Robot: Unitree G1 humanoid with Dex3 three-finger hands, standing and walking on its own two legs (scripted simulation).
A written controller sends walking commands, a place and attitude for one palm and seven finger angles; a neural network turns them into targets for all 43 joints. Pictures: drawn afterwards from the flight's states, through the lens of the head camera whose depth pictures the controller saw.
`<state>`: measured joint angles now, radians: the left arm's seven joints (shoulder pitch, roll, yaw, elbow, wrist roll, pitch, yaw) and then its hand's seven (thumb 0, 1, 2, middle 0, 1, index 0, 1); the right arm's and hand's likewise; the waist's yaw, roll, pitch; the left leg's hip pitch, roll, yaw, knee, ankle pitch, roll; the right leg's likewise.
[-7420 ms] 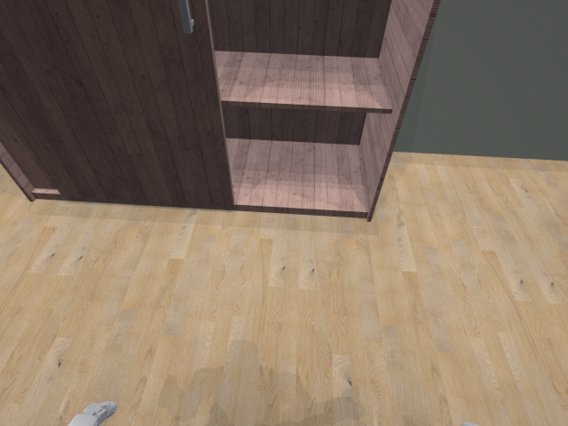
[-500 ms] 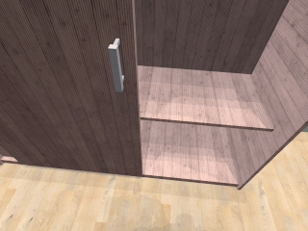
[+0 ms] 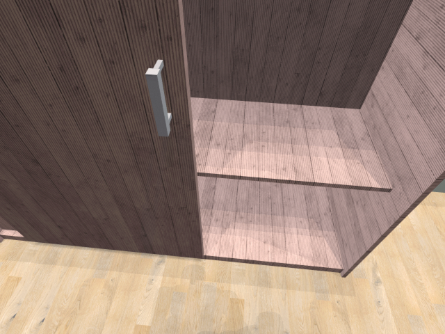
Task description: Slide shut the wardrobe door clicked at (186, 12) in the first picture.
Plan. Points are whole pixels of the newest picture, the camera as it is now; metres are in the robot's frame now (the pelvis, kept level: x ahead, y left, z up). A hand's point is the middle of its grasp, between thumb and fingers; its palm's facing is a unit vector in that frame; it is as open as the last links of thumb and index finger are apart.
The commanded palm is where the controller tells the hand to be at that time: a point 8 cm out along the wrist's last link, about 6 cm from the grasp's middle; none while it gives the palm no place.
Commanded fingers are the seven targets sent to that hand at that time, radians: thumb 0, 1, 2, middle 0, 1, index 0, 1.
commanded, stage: come to a stop and stand still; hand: left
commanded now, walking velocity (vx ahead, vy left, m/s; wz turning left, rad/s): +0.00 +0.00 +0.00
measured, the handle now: (161, 99) +0.52 +0.17 +0.15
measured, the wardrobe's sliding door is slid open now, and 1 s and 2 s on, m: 0.64 0.64 0.64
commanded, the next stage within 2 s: look again from close up in 0.30 s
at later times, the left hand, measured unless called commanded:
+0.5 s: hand out of the picture -0.03 +0.14 -0.17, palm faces +0.06 -0.98 -0.17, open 7.4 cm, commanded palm none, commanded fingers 0.00 0.90 0.90 -0.20 -0.30 -0.20 -0.30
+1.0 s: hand out of the picture -0.03 +0.13 -0.17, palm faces +0.08 -0.98 -0.17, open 7.4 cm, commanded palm none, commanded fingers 0.00 0.90 0.90 -0.20 -0.30 -0.20 -0.30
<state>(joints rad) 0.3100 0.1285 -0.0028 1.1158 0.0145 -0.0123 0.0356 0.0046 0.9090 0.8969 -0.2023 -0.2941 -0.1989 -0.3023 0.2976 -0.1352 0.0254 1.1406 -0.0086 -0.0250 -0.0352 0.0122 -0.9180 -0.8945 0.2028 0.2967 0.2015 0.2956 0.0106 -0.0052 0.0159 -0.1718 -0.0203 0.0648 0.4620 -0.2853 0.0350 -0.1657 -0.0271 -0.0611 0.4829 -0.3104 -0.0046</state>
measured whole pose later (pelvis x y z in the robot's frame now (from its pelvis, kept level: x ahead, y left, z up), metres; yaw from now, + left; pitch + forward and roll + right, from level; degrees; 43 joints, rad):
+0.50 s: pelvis +0.00 -0.01 +0.00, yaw +1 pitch +0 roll +0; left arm 0.33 0.12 0.00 1.12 0.01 -0.02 0.04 0.00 0.91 0.90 -0.20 -0.29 -0.20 -0.30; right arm 0.30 -0.13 0.03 1.15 -0.01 -0.02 -0.04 0.01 -0.92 -0.89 0.20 0.30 0.20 0.30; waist 0.02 -0.01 0.01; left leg -0.16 0.00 0.05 0.44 -0.27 0.01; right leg -0.15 -0.01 -0.08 0.45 -0.30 -0.03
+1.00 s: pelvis +0.00 -0.03 +0.00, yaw +1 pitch +0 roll +1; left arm 0.33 0.12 0.00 1.13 0.01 -0.02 0.03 0.00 0.91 0.90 -0.20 -0.29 -0.20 -0.30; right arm 0.31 -0.12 0.03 1.15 -0.01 -0.02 -0.04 0.01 -0.92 -0.89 0.20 0.30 0.20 0.30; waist 0.02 0.00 0.02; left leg -0.17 0.01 0.04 0.42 -0.26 0.00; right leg -0.15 0.00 -0.09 0.44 -0.29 -0.04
